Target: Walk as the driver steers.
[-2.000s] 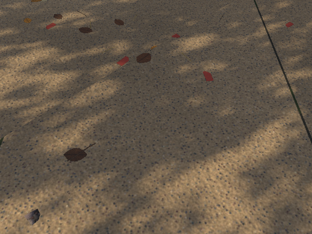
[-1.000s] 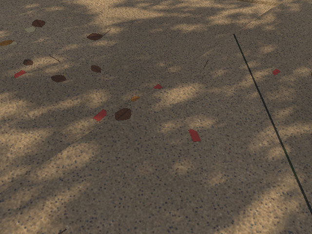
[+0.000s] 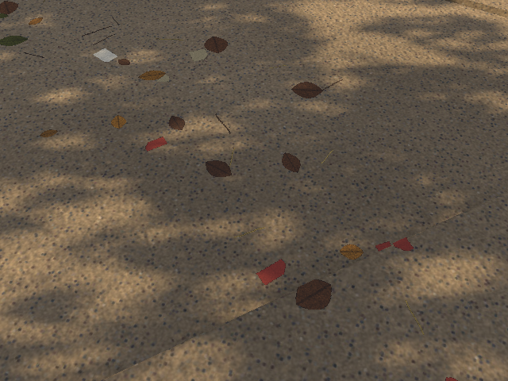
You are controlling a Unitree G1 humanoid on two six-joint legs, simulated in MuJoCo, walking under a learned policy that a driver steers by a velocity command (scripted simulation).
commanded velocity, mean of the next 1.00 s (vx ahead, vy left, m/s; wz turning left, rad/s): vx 0.50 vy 0.00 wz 0.47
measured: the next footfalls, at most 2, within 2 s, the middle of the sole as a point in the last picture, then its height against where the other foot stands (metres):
right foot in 0.26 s outside the picture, level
left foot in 0.76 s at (176, 365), level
